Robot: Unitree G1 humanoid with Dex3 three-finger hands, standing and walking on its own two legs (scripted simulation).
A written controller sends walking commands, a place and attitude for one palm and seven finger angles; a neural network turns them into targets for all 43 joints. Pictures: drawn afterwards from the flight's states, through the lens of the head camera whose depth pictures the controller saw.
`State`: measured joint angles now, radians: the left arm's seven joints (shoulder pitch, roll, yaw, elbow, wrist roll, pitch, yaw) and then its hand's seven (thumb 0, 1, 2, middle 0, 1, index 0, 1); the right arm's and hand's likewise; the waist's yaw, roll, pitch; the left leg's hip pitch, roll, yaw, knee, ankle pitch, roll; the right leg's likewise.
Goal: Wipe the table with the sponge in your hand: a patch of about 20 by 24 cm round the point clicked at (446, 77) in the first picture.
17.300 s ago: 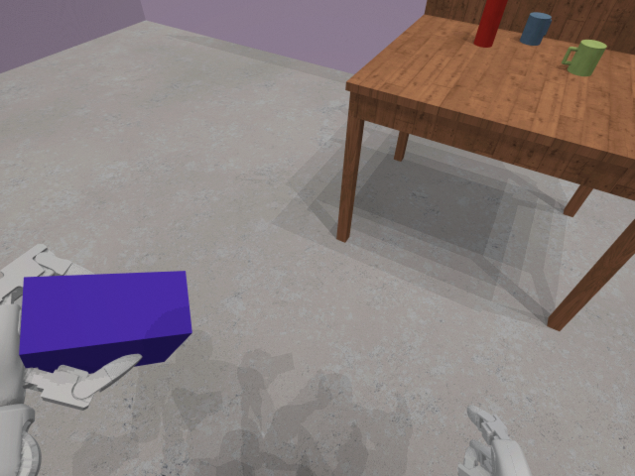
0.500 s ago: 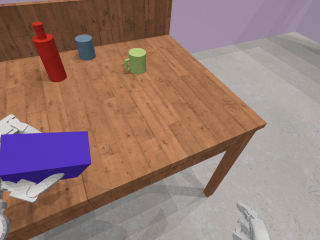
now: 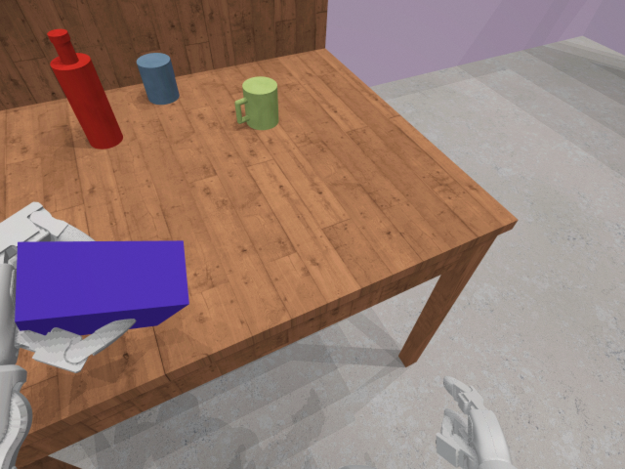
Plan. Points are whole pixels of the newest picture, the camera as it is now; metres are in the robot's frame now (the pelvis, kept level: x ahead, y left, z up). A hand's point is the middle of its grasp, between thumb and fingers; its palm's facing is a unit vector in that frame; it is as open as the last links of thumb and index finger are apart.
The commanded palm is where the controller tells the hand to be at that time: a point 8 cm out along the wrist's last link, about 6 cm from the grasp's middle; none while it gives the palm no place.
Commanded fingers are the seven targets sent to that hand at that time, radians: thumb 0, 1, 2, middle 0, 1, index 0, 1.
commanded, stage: shuffle to correct the standing spot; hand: left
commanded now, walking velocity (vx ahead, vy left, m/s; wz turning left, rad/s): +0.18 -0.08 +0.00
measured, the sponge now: (125, 291) +0.25 +0.20 +0.15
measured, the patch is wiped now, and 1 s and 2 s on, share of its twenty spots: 0.00 0.00 0.00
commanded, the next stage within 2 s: none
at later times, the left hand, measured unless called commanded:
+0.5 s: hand (126, 295) +0.23 +0.19 +0.17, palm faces +0.35 -0.83 -0.44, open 9.7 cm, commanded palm +0.16 +0.23 +0.19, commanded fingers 0.00 0.10 1.30 -1.20 -1.60 -1.20 -1.60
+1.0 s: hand (117, 267) +0.25 +0.20 +0.19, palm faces +0.37 -0.82 -0.44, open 9.7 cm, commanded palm +0.19 +0.24 +0.19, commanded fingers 0.00 0.10 1.30 -1.20 -1.60 -1.20 -1.60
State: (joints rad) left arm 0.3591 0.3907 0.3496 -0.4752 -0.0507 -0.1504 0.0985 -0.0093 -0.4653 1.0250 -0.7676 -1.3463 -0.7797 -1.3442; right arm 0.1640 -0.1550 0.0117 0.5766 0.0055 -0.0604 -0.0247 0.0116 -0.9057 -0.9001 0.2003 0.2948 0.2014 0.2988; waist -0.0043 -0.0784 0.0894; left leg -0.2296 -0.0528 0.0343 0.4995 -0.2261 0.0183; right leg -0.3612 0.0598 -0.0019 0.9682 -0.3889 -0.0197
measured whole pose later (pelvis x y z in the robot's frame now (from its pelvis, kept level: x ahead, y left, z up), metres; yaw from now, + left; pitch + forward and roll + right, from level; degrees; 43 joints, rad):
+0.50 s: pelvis +0.02 -0.05 +0.01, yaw +3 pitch -1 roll +0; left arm 0.44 0.41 0.35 -0.52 -0.03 -0.16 0.10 -0.01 -0.47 1.03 -0.77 -1.35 -0.78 -1.34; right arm 0.20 -0.21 -0.02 0.57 0.02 -0.10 -0.04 0.01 -0.91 -0.90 0.20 0.29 0.20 0.30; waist -0.03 -0.04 0.06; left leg -0.19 0.01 0.02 0.52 -0.31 0.00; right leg -0.25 0.04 -0.12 0.51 -0.26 -0.08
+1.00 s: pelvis +0.04 -0.05 +0.01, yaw +3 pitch -1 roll -1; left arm 0.43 0.41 0.37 -0.52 -0.05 -0.17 0.09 -0.01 -0.47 1.03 -0.77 -1.35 -0.78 -1.34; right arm 0.18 -0.19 0.01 0.57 0.03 -0.08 -0.03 0.01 -0.91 -0.90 0.20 0.29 0.20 0.30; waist -0.01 0.00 0.05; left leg -0.25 0.05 0.02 0.54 -0.27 -0.01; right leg -0.20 0.05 -0.12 0.48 -0.27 -0.08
